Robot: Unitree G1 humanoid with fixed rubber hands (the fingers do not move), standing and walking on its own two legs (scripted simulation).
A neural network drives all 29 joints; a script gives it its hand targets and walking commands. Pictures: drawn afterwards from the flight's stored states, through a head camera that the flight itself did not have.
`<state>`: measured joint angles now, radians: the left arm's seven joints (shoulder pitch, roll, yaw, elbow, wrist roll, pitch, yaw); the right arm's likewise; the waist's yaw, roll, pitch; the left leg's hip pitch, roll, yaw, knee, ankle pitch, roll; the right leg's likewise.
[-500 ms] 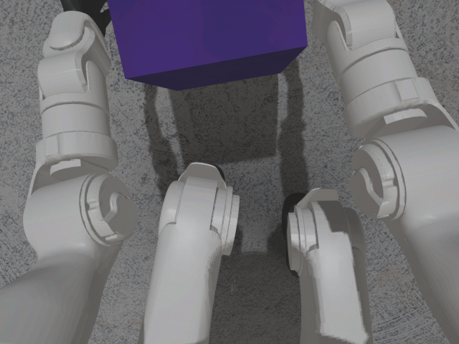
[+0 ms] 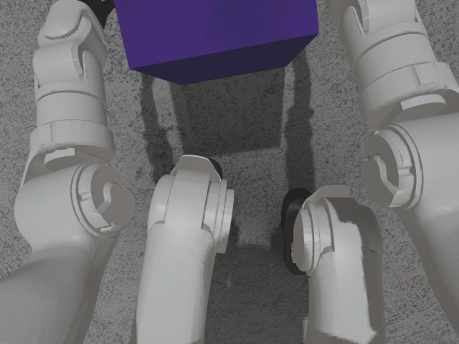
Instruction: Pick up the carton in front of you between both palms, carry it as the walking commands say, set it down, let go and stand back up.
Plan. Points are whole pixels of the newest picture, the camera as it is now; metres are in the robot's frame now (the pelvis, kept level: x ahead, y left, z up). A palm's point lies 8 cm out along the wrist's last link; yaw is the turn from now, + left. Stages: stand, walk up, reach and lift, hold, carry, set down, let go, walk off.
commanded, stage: set down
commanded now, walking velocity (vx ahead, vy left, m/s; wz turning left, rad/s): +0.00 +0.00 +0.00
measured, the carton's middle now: out of the picture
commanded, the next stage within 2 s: let go in 1.56 s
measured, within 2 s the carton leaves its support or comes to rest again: neither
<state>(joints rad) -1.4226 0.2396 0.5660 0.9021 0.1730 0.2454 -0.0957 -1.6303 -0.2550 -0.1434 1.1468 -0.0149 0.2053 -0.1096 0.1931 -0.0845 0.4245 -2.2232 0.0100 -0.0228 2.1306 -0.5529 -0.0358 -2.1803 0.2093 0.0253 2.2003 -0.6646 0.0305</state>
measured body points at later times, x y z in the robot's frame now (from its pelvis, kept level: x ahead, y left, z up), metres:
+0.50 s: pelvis +0.00 +0.01 -0.01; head +0.39 +0.05 +0.20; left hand +0.50 +0.34 -0.20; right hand +0.60 -0.03 -0.21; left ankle +0.12 +0.13 -0.35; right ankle +0.09 -0.10 -0.35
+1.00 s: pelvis +0.00 +0.01 +0.07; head +0.34 +0.08 +0.35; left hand +0.51 +0.35 -0.04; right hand +0.62 -0.01 -0.04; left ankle +0.12 +0.13 -0.35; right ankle +0.09 -0.10 -0.35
